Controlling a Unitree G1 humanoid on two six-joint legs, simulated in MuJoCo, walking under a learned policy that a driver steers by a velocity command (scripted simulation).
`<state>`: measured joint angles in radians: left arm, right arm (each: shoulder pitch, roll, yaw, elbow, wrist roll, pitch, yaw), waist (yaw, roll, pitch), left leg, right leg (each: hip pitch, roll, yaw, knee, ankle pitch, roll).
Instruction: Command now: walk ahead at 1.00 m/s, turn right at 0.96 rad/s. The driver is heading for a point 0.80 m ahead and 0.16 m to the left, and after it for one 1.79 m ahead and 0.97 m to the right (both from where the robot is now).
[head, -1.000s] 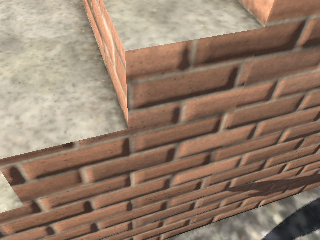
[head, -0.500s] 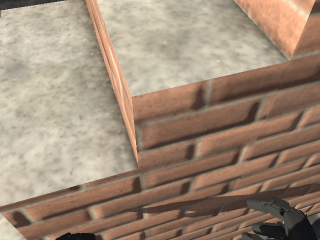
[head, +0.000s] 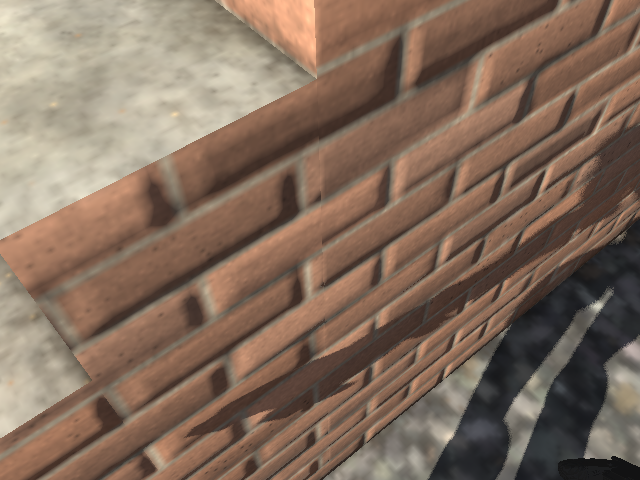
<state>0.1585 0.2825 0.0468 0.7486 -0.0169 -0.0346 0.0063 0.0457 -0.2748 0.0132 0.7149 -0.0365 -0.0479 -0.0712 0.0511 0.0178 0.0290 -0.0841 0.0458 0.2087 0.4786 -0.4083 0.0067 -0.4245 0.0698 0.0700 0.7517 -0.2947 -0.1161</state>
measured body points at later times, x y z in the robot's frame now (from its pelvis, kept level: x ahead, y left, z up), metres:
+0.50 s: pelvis +0.03 -0.05 +0.02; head +0.03 -0.04 +0.47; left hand +0.28 +0.14 -0.05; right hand +0.17 -0.28 -0.09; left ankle +0.06 +0.07 -0.73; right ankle +0.00 -0.12 -0.73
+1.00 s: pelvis +0.04 +0.00 +0.00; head +0.08 +0.02 +0.45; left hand +0.23 +0.23 -0.07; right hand +0.22 -0.24 -0.11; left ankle +0.06 +0.06 -0.73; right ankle +0.00 -0.13 -0.73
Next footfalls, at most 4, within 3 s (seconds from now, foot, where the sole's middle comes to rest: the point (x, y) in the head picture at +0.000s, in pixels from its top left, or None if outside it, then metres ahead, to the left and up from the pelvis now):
0.04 right None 0.04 -0.11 -0.77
0.26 left None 0.10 0.06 -0.77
1.22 left None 0.04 0.13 -0.77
1.50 right None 0.03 -0.08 -0.77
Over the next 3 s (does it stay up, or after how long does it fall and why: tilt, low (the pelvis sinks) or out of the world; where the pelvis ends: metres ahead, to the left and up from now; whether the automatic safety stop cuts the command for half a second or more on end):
stays up -0.06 0.06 0.01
